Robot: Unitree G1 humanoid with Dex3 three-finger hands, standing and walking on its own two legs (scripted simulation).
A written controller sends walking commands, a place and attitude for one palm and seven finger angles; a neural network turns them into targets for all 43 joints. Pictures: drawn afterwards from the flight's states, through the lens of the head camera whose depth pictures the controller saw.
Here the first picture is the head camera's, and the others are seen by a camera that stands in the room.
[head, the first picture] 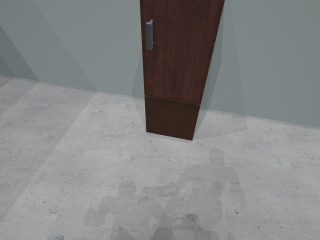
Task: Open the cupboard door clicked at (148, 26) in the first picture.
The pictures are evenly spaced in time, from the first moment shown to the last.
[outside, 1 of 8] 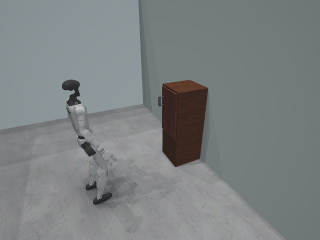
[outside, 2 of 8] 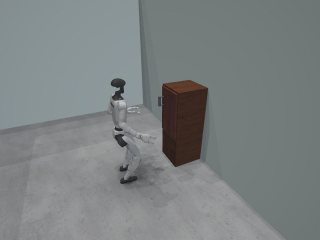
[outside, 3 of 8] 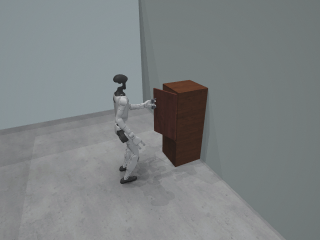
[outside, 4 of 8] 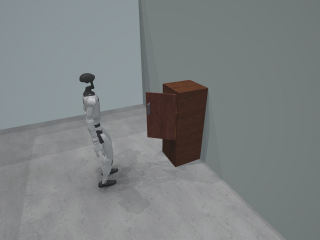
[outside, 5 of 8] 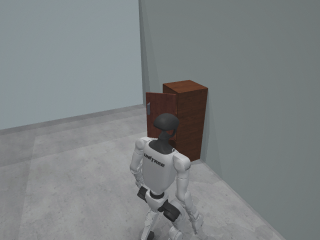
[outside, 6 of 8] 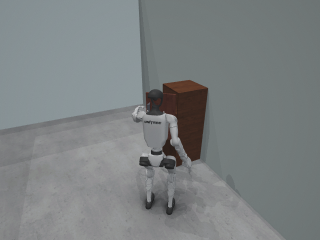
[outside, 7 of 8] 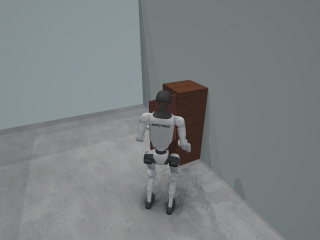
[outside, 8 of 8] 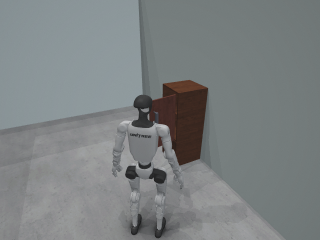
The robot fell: no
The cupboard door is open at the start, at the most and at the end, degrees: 0 101 100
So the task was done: yes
